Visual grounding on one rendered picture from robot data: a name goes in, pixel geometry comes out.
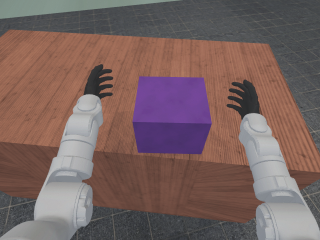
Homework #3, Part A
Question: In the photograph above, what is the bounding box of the robot left upper arm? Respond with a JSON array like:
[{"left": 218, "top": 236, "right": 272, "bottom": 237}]
[{"left": 0, "top": 181, "right": 93, "bottom": 240}]

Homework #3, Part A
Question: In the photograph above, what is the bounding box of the right robot hand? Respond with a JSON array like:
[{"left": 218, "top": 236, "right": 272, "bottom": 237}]
[{"left": 226, "top": 79, "right": 260, "bottom": 120}]

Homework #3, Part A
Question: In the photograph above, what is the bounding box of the carton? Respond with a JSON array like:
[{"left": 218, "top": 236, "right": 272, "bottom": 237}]
[{"left": 132, "top": 76, "right": 212, "bottom": 155}]

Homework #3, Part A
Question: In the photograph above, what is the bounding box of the pedestal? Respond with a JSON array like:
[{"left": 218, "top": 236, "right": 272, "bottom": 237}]
[{"left": 0, "top": 29, "right": 320, "bottom": 224}]

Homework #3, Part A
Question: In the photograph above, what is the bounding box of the robot right forearm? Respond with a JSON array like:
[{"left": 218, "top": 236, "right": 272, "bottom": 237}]
[{"left": 238, "top": 113, "right": 320, "bottom": 240}]

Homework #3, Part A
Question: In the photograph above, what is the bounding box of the robot right upper arm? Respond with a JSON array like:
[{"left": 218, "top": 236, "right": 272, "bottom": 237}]
[{"left": 256, "top": 202, "right": 320, "bottom": 240}]

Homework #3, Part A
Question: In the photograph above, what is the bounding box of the robot left forearm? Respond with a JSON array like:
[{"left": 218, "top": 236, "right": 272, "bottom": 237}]
[{"left": 34, "top": 94, "right": 104, "bottom": 220}]

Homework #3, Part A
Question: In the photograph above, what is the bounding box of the left robot hand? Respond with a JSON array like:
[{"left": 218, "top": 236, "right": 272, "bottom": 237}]
[{"left": 83, "top": 64, "right": 113, "bottom": 100}]

